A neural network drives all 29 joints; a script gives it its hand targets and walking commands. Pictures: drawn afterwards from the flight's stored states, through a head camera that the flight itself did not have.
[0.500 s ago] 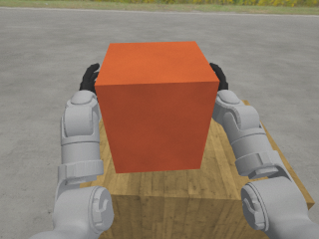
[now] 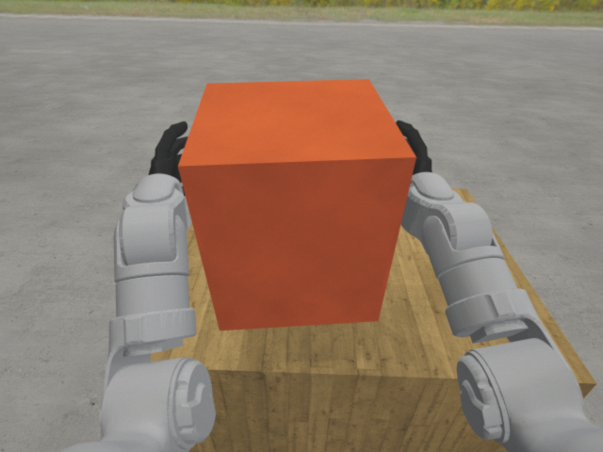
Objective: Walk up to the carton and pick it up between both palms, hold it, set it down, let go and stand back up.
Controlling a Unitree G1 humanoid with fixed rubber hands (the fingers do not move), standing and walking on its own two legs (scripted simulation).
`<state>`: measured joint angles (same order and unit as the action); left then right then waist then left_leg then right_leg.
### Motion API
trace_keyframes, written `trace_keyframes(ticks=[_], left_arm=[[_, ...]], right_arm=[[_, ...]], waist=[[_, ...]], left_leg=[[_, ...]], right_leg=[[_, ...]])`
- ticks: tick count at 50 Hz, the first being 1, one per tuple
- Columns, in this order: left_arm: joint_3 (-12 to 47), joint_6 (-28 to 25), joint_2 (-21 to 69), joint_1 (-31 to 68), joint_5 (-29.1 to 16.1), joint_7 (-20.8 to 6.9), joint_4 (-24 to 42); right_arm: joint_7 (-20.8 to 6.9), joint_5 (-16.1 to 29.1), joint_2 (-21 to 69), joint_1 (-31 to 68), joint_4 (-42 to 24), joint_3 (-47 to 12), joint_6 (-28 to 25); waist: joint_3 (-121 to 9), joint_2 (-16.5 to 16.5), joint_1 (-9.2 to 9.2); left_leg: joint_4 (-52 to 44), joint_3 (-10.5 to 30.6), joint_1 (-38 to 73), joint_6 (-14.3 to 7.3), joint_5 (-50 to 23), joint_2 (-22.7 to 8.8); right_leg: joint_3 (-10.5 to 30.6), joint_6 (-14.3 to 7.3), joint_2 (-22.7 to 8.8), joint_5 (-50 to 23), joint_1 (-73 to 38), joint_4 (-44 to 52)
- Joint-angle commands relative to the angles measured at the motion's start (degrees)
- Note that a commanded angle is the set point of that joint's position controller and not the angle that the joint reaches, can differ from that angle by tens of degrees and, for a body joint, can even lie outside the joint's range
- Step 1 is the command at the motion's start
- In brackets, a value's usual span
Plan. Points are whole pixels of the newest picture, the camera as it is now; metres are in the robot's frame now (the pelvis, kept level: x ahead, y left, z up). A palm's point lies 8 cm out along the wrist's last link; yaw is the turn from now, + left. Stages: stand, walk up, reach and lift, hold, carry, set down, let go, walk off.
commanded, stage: hold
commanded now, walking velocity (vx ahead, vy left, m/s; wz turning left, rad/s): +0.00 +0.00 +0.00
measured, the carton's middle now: (294, 204) +0.37 +0.00 +0.21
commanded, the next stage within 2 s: none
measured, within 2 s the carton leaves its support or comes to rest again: neither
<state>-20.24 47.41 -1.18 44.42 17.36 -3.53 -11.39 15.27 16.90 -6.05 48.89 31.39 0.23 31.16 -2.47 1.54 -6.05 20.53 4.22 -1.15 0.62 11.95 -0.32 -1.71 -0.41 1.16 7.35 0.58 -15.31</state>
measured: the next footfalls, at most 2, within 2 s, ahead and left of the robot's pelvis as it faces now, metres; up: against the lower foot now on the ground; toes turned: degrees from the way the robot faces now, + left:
none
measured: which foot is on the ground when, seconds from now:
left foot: down 0.00-1.00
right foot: down 0.00-1.00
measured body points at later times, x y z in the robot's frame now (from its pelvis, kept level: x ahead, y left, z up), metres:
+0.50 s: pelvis +0.00 +0.00 +0.00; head -0.07 +0.02 +0.44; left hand +0.38 +0.16 +0.25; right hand +0.38 -0.15 +0.25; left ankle +0.00 +0.12 -0.75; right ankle +0.02 -0.12 -0.75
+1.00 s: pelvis +0.00 +0.00 +0.00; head -0.07 +0.02 +0.44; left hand +0.38 +0.16 +0.25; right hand +0.38 -0.15 +0.25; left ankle +0.00 +0.12 -0.75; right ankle +0.02 -0.12 -0.75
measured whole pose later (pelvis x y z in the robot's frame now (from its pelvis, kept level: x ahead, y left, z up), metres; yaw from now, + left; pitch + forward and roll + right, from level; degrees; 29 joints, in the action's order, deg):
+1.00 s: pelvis +0.00 +0.00 +0.00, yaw +1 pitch -7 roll -1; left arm -20.3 47.1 -1.3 44.7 17.3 -3.4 -12.0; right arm 15.1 16.6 -5.9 49.0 32.2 0.4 30.6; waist -2.4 1.7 -6.1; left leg 20.7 4.4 -1.5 0.6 11.8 -0.3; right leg -1.8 -0.4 1.3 7.3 0.5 -15.2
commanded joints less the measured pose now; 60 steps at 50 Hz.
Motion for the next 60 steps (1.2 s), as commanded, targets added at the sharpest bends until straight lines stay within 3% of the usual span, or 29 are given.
trace_keyframes(ticks=[1, 7, 11, 14, 18, 19, 20, 26, 29, 38, 43, 49, 51, 55, 57, 60], left_arm=[[26.49, -4.26, 31.64, 44.14, -11.21, -7.64, 6.58], [24.99, -3.8, 31.01, 43.89, -10.0, -8.38, 3.39], [26.03, -4.46, 31.8, 44.81, -10.99, -8.06, 4.71], [24.36, -4.35, 30.77, 44.76, -10.2, -8.35, 2.7], [26.71, -4.42, 31.86, 44.89, -10.73, -8.3, 5.68], [26.06, -4.2, 31.57, 43.81, -10.7, -8.48, 4.62], [25.38, -4.09, 31.48, 43.81, -10.34, -8.62, 3.32], [26.09, -4.14, 32.04, 43.09, -10.89, -8.32, 4.27], [26.03, -4.34, 32.11, 43.91, -10.47, -7.95, 3.75], [25.86, -4.67, 31.94, 45.09, -11.07, -7.63, 4.39], [25.5, -4.47, 31.23, 43.75, -10.27, -8.08, 3.07], [26.17, -4.5, 31.57, 43.66, -10.72, -8.23, 5.52], [26.33, -4.37, 31.42, 43.31, -10.73, -8.2, 4.48], [26.63, -4.58, 32.11, 44.69, -10.99, -8.0, 4.91], [26.22, -4.71, 31.72, 44.58, -11.02, -7.82, 6.47], [24.96, -4.5, 30.87, 44.09, -9.98, -8.05, 3.05]], right_arm=[[-7.77, 8.7, 37.22, 47.32, -18.42, -18.15, -1.96], [-7.96, 6.78, 36.6, 46.3, -14.34, -15.88, -1.56], [-7.88, 7.95, 37.74, 48.04, -17.57, -17.1, -2.16], [-7.73, 6.74, 37.49, 47.35, -14.84, -16.06, -1.9], [-7.56, 7.87, 36.81, 46.27, -16.37, -16.6, -2.13], [-7.54, 7.74, 35.95, 46.37, -16.06, -16.55, -1.95], [-7.67, 7.36, 35.71, 46.62, -15.43, -15.84, -1.85], [-7.82, 7.86, 36.4, 47.92, -18.01, -16.87, -2.56], [-8.11, 6.92, 36.18, 47.98, -16.21, -16.16, -2.56], [-8.58, 7.32, 37.33, 48.27, -15.77, -16.7, -2.83], [-8.01, 6.87, 36.59, 45.84, -14.06, -15.76, -2.21], [-7.5, 7.84, 36.82, 46.85, -17.6, -16.92, -2.56], [-7.63, 7.56, 36.17, 46.92, -17.13, -16.55, -2.33], [-8.11, 7.44, 36.6, 47.5, -16.73, -16.44, -2.51], [-7.99, 7.7, 37.51, 47.55, -17.32, -17.62, -2.52], [-8.0, 6.86, 36.58, 47.31, -15.27, -16.64, -2.23]], waist=[[-23.12, -3.01, 0.23], [-18.24, -2.98, -0.09], [-22.35, -3.58, -0.01], [-19.24, -1.67, 0.28], [-21.31, -4.86, -0.92], [-20.91, -3.98, -1.15], [-19.12, -3.8, -0.76], [-22.22, -3.34, -0.35], [-20.68, -3.74, -0.42], [-22.39, -3.48, 0.35], [-20.17, -2.98, -0.65], [-22.7, -3.89, -0.69], [-21.09, -3.37, -1.04], [-21.67, -4.2, -0.8], [-23.7, -2.8, -0.19], [-19.65, -2.65, 0.5]], left_leg=[[-2.36, -3.17, -2.71, 2.05, -17.48, 3.77], [-4.28, -3.48, -5.28, 1.56, -11.79, 3.62], [-3.29, -3.61, -4.38, 1.58, -14.54, 3.84], [-4.13, -3.7, -5.36, 1.2, -12.03, 3.73], [-2.8, -3.43, -3.49, 2.37, -16.41, 3.88], [-2.78, -3.58, -3.01, 2.38, -15.6, 3.78], [-3.68, -3.37, -4.55, 2.17, -13.34, 3.58], [-2.7, -3.33, -2.8, 2.0, -16.64, 3.46], [-3.54, -3.43, -3.79, 2.08, -14.33, 3.44], [-3.8, -3.55, -4.65, 1.62, -13.21, 3.46], [-3.57, -3.43, -3.57, 1.79, -13.69, 3.68], [-2.11, -3.44, -3.05, 2.15, -17.17, 3.81], [-2.89, -3.4, -3.22, 2.06, -15.2, 3.64], [-3.19, -3.38, -3.67, 1.82, -14.44, 3.67], [-2.78, -3.43, -2.95, 1.66, -16.21, 3.86], [-4.04, -3.46, -4.35, 1.4, -12.23, 3.64]], right_leg=[[-0.61, 2.07, 3.2, -13.21, -12.77, -1.22], [-0.4, 2.21, 2.76, -8.46, -11.54, -0.31], [-0.3, 2.35, 2.85, -11.04, -12.96, -1.11], [-0.44, 2.43, 2.95, -9.4, -12.09, -0.64], [-0.59, 2.08, 3.08, -12.17, -12.62, -0.87], [-0.57, 2.16, 3.11, -11.43, -12.29, -0.71], [-1.0, 2.02, 3.17, -8.63, -12.05, -0.43], [-0.87, 2.04, 3.22, -11.74, -12.66, -1.02], [-0.83, 1.67, 3.26, -8.71, -11.53, -0.4], [-0.78, 1.97, 3.06, -8.82, -11.91, -0.81], [-0.41, 2.26, 2.82, -10.17, -11.58, -0.54], [-0.55, 2.22, 3.12, -12.87, -12.73, -0.98], [-0.79, 2.33, 3.1, -10.77, -12.12, -0.58], [-0.67, 2.13, 2.89, -10.01, -11.47, -0.72], [-0.34, 2.55, 3.04, -12.71, -13.0, -1.33], [-0.58, 2.57, 2.86, -9.04, -11.34, -0.55]])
